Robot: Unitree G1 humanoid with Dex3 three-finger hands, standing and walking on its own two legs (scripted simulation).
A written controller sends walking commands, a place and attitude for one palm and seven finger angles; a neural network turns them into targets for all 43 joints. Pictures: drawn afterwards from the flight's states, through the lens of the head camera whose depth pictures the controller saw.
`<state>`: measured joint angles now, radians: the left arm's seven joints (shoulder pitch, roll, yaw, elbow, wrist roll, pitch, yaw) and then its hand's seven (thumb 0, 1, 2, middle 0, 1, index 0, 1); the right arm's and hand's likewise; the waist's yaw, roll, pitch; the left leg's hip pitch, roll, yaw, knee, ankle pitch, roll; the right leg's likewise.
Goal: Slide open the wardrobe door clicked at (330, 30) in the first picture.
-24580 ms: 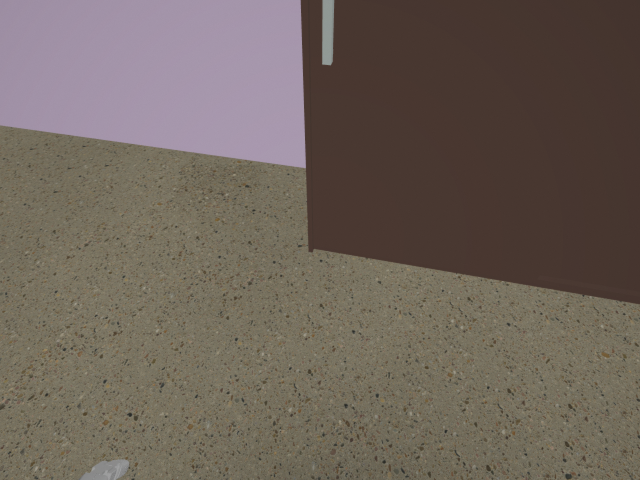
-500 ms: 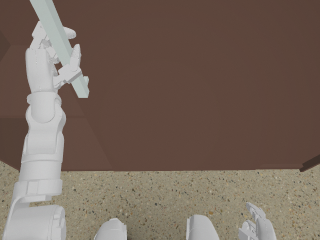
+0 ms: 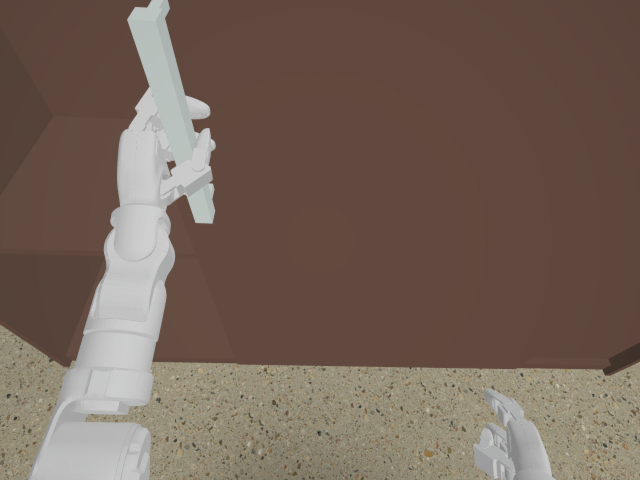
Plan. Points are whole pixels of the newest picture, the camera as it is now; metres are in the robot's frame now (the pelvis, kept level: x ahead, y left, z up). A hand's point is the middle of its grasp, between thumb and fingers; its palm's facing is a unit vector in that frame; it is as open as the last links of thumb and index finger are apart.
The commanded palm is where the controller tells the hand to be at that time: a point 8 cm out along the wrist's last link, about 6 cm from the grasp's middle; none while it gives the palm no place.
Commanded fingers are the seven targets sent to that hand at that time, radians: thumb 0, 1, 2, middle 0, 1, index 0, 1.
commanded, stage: stop walking and hold the door there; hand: left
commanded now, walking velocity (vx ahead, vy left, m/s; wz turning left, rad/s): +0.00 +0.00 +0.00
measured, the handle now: (186, 129) +0.45 +0.19 +0.18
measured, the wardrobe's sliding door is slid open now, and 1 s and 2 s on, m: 0.52 0.52 0.52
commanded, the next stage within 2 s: loosen the grip on the handle in 0.14 s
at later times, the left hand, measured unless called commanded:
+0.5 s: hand (196, 165) +0.40 +0.17 +0.17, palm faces +0.25 -0.96 -0.07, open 9.9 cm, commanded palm +0.38 +0.21 +0.15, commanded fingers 0.00 -0.55 0.20 -0.40 -1.33 -0.40 -1.33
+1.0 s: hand (202, 168) +0.40 +0.16 +0.16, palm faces +0.17 -0.98 -0.08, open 14.7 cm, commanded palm +0.37 +0.22 +0.16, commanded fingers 0.00 -0.55 0.20 -0.25 -1.15 -0.25 -1.15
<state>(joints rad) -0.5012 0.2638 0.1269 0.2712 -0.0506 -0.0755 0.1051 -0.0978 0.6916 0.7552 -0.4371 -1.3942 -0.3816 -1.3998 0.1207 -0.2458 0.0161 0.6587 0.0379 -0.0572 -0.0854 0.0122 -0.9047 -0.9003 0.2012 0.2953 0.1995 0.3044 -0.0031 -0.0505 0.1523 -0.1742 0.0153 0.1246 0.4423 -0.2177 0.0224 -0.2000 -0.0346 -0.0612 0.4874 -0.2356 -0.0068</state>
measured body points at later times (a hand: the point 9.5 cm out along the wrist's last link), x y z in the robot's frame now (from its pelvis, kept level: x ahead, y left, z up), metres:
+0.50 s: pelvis -0.03 -0.02 -0.01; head -0.04 -0.03 +0.44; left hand +0.38 +0.22 +0.18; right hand +0.10 -0.26 -0.11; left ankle +0.02 +0.10 -0.74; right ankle +0.02 -0.12 -0.74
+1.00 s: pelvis -0.01 -0.01 -0.01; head +0.00 -0.01 +0.44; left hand +0.39 +0.21 +0.17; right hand +0.11 -0.27 -0.11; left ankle +0.02 +0.10 -0.74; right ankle +0.02 -0.12 -0.74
